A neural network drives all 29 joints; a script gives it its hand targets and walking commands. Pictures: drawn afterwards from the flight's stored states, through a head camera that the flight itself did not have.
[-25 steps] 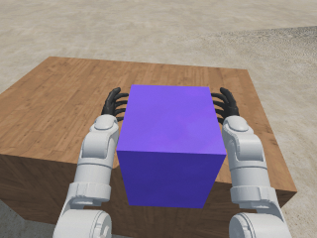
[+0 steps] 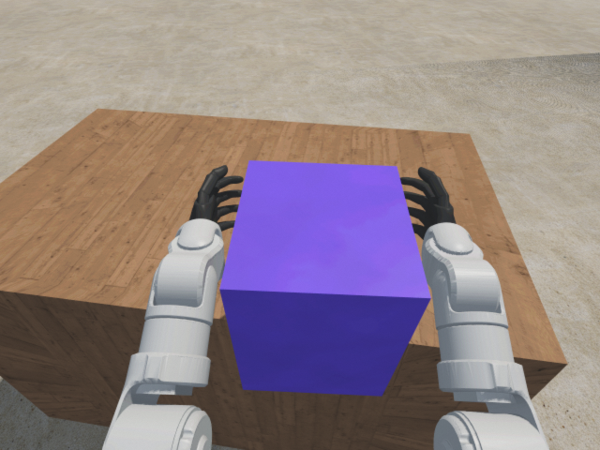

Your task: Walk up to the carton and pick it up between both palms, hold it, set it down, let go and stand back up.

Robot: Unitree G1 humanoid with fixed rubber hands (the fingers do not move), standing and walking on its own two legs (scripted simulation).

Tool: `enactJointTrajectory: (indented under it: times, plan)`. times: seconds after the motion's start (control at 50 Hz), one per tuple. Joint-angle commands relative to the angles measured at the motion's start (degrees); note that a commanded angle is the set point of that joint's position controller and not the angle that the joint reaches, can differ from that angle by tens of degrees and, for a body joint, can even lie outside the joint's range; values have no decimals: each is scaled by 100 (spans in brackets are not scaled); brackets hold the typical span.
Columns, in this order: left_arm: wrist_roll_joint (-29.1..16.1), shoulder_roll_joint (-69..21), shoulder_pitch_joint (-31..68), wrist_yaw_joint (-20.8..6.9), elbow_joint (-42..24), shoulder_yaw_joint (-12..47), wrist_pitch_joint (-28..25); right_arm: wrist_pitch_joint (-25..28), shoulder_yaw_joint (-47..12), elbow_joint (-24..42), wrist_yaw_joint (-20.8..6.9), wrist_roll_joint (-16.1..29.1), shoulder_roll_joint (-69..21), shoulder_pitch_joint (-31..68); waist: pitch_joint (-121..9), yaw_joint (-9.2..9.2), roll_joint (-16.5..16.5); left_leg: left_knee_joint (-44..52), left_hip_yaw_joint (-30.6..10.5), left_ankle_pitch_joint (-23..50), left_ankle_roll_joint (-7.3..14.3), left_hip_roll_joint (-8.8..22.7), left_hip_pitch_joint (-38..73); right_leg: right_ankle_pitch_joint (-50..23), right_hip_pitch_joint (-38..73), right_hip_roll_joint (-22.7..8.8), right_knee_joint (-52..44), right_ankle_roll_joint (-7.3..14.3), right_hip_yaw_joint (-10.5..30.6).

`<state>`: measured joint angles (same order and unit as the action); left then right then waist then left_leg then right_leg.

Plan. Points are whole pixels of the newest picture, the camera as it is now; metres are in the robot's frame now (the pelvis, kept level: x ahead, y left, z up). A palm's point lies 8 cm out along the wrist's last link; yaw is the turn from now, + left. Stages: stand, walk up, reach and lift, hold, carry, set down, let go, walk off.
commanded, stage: reach and lift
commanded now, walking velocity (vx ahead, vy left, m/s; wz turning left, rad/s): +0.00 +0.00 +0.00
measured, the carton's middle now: (317, 281) +0.35 -0.01 +0.08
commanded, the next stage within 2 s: hold in 0.18 s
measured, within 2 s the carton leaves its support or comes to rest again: neither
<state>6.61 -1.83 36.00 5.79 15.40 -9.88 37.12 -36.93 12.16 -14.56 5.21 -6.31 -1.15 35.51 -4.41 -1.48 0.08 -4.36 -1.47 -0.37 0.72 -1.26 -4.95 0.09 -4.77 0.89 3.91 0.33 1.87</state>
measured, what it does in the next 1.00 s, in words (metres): stands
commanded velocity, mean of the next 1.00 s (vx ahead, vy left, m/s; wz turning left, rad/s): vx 0.00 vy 0.00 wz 0.00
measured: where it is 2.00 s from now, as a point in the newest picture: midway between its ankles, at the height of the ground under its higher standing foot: outside the picture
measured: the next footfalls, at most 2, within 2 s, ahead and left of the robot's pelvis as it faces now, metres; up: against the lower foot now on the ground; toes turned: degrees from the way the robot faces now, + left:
none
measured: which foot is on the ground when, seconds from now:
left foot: down 0.00-1.00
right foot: down 0.00-1.00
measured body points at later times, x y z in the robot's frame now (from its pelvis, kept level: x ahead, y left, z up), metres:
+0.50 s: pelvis -0.01 -0.01 +0.00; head -0.04 -0.01 +0.45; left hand +0.37 +0.13 +0.18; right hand +0.37 -0.16 +0.18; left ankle +0.02 +0.11 -0.76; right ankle +0.02 -0.11 -0.76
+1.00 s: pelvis -0.01 +0.00 +0.00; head -0.04 +0.00 +0.45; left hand +0.37 +0.15 +0.19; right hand +0.37 -0.15 +0.19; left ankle +0.02 +0.11 -0.76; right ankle +0.02 -0.11 -0.76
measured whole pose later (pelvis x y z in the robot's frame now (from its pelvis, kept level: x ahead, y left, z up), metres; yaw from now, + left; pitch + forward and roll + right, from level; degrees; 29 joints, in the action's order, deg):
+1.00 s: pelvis -0.01 +0.00 +0.00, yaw +0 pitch +0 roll +0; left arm 5.3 -1.0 33.9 5.5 10.8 -9.1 38.6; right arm -38.1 10.3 -10.9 6.1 -6.0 -1.8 33.9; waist -6.1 0.3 -0.3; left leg -4.2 -1.8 0.1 0.5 -1.1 -4.4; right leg -0.3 -4.2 1.1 3.9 0.5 1.9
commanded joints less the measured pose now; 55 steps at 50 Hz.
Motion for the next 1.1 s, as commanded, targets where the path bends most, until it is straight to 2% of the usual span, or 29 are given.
enactJointTrajectory:
  times: [0.0, 0.02, 0.08, 0.16, 0.22, 0.28, 0.34, 0.38, 0.42, 0.44, 0.46, 0.54, 0.58, 0.6, 0.62, 0.66, 0.7, 0.74, 0.78, 0.8, 0.82, 0.84, 0.9, 0.92, 0.98, 1.0, 1.04, 1.06, 1.08]
  plan:
    - [-730, -3359, 3328, -604, -1052, 2441, -223, 240, -2427, 1066, -714, 796, -3096, 3364, -2490, 46, 39, -256, -90, 1132, -208, -27, 875, -1177, 667, 90, 228, -85, 4]
    - [-727, -3312, 3301, -594, -1064, 2475, -189, 196, -2467, 1054, -718, 760, -3111, 3321, -2479, 51, -73, -243, -99, 1009, -184, -25, 888, -1071, 615, 95, 254, -97, 4]
    - [-670, -3132, 3145, -594, -917, 2325, -44, 45, -2315, 821, -714, 612, -2939, 3083, -1867, 37, -120, -125, -28, 629, -188, -50, 745, -713, 494, 112, 148, -116, -29]
    - [-481, -2994, 2848, -638, -720, 2065, 30, -41, -2059, 573, -736, 470, -2761, 2815, -1616, 26, 65, -51, -17, 398, -193, -44, 738, -417, 516, 138, 20, -87, -73]
    - [-490, -2999, 2906, -672, -740, 1999, -23, 22, -2029, 647, -750, 486, -2762, 2858, -1540, 81, 61, -83, -58, 387, -191, -39, 641, -456, 573, 104, 80, -50, -22]
    - [-597, -3031, 3124, -695, -1102, 2157, -151, 123, -2224, 923, -770, 584, -2990, 2984, -1940, 59, -115, -148, -68, 480, -142, -39, 735, -646, 673, 53, 191, -72, 57]
    - [-787, -3239, 3232, -701, -1263, 2445, -269, 271, -2547, 1300, -715, 778, -3141, 3234, -2301, 81, 3, -238, -52, 626, -140, -29, 701, -818, 716, 43, 282, -117, 52]
    - [-825, -3208, 3351, -696, -1441, 2545, -307, 276, -2661, 1359, -668, 798, -3244, 3244, -2416, 96, -79, -244, -59, 515, -132, -16, 638, -702, 764, 41, 306, -149, 33]
    - [-767, -3186, 3365, -688, -1374, 2550, -277, 240, -2718, 1224, -649, 827, -3255, 3259, -2266, 170, -47, -190, 8, 322, -115, -52, 527, -576, 685, 36, 307, -180, 16]
    - [-745, -3153, 3253, -693, -1158, 2501, -215, 204, -2636, 1141, -648, 809, -3244, 3245, -2129, 129, -7, -162, 6, 157, -128, -46, 421, -450, 652, 51, 261, -159, 21]
    - [-683, -3105, 3174, -702, -1039, 2417, -150, 150, -2576, 1016, -644, 753, -3174, 3202, -1992, 175, 73, -121, 18, 28, -116, -37, 336, -263, 620, 47, 256, -155, -4]
    - [-477, -2946, 3010, -704, -518, 1991, -11, 29, -2140, 463, -686, 436, -2903, 3076, -1474, 155, -188, -136, 82, -246, -151, -61, 362, 251, 306, 92, 165, -132, -68]
    - [-313, -2811, 2919, -723, -312, 1712, -10, 11, -1890, 233, -708, 372, -2828, 2966, -1358, 138, -110, -139, 68, -262, -149, -56, 456, 307, 327, 79, 71, -88, -59]
    - [-285, -2828, 2912, -731, -270, 1655, -20, 33, -1825, 177, -725, 292, -2743, 2943, -1277, 147, -136, -142, 61, -186, -147, -44, 455, 266, 272, 94, 77, -97, -37]
    - [-280, -2824, 2979, -746, -275, 1681, -35, 56, -1767, 148, -728, 303, -2753, 2942, -1304, 147, -19, -160, 64, -87, -149, -60, 383, 117, 324, 87, 98, -86, -5]
    - [-344, -2888, 3061, -778, -428, 1732, -140, 158, -1879, 314, -727, 375, -2894, 3001, -1506, 167, 15, -156, 53, 158, -130, -70, 382, -242, 576, 61, 207, -95, -19]
    - [-437, -3070, 3218, -788, -725, 1937, -251, 286, -2110, 639, -741, 527, -3112, 3137, -1829, 200, 69, -203, 10, 392, -160, -87, 407, -625, 751, 59, 253, -97, 56]
    - [-627, -3151, 3318, -776, -1068, 2234, -347, 377, -2405, 1006, -724, 737, -3264, 3356, -2294, 209, -53, -246, -31, 832, -143, -58, 599, -1027, 851, 58, 372, -128, 61]
    - [-743, -3232, 3310, -761, -1344, 2509, -371, 401, -2614, 1245, -690, 856, -3283, 3360, -2576, 232, 50, -296, -69, 1131, -147, -28, 724, -1238, 881, 48, 395, -165, 133]
    - [-809, -3319, 3313, -745, -1439, 2673, -363, 391, -2664, 1289, -667, 861, -3241, 3258, -2787, 184, 55, -313, -78, 1228, -173, -27, 783, -1245, 974, 71, 377, -127, 110]
    - [-856, -3311, 3323, -743, -1483, 2728, -335, 370, -2747, 1366, -628, 835, -3230, 3261, -2818, 178, 116, -267, -48, 1158, -163, -42, 741, -1143, 938, 53, 349, -147, 124]
    - [-866, -3277, 3271, -723, -1471, 2739, -305, 324, -2823, 1372, -613, 840, -3270, 3196, -2699, 188, -74, -255, -28, 1020, -170, -44, 795, -1055, 866, 82, 286, -160, 80]
    - [-842, -3129, 3000, -710, -1293, 2624, -141, 143, -2703, 1189, -569, 697, -3181, 2977, -2276, 134, -168, -108, -30, 577, -142, -43, 621, -700, 791, 59, 174, -149, 43]
    - [-795, -3023, 2944, -701, -1197, 2522, -89, 76, -2628, 1102, -560, 692, -3099, 2895, -1945, 161, -156, -84, 3, 415, -139, -51, 472, -613, 725, 62, 183, -143, 21]
    - [-567, -2856, 2709, -698, -871, 2229, 92, -87, -2278, 758, -593, 548, -2827, 2638, -1305, 147, 170, 11, 27, 79, -213, -51, 402, -89, 551, 90, 23, -77, -14]
    - [-525, -2783, 2702, -709, -818, 2091, 114, -107, -2184, 663, -611, 482, -2798, 2634, -1202, 180, 166, -7, 65, 23, -167, -58, 384, -1, 505, 86, 25, -83, -6]
    - [-475, -2708, 2711, -725, -603, 1860, 106, -107, -2006, 512, -647, 373, -2718, 2697, -974, 148, -72, -30, 45, -75, -170, -51, 283, 111, 382, 112, 81, -52, -75]
    - [-418, -2743, 2792, -743, -635, 1827, 80, -64, -1995, 512, -680, 387, -2749, 2746, -1138, 201, 64, -51, 80, -102, -156, -68, 355, 171, 483, 99, 78, -75, -71]
    - [-437, -2778, 2878, -757, -661, 1857, 35, -25, -2012, 537, -708, 419, -2778, 2813, -1077, 207, 60, -87, 56, -84, -151, -59, 290, 141, 385, 107, 120, -79, -56]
